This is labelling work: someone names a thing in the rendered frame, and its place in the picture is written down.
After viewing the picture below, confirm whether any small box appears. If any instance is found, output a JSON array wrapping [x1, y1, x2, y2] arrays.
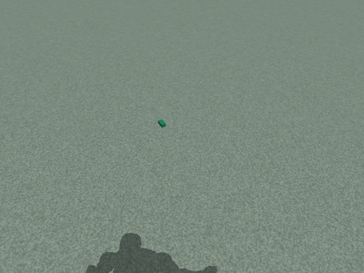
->
[[158, 119, 166, 127]]

